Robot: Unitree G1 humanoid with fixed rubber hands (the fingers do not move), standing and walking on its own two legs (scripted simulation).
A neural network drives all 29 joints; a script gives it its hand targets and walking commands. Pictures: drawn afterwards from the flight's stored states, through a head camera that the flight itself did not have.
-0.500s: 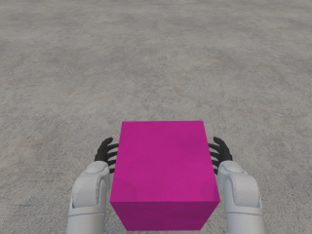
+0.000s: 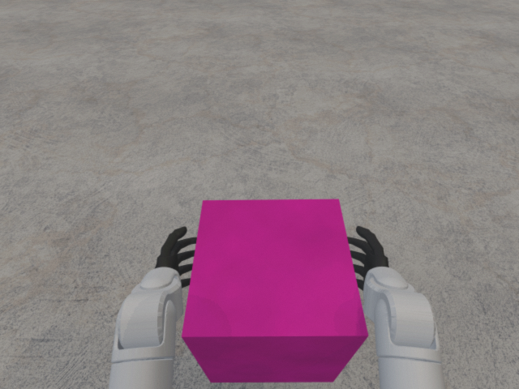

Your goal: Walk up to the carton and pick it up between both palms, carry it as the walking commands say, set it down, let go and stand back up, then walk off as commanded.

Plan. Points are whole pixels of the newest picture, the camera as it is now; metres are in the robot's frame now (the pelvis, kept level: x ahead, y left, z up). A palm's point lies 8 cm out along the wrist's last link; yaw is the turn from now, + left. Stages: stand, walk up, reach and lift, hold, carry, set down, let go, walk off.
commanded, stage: carry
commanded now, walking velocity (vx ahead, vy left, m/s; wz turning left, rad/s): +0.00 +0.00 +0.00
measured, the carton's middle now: (271, 295) +0.28 +0.00 +0.00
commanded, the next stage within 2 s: none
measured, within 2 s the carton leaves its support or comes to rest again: neither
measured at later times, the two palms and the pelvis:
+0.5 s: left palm (157, 305) +0.22 +0.15 +0.07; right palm (382, 309) +0.22 -0.15 +0.08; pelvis -0.05 +0.01 -0.02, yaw -1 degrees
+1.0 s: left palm out of the picture +0.03 +0.18 +0.08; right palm out of the picture +0.03 -0.12 +0.08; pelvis -0.24 +0.03 -0.01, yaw +0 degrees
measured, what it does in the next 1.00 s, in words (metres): walks backwards: left foot, then right foot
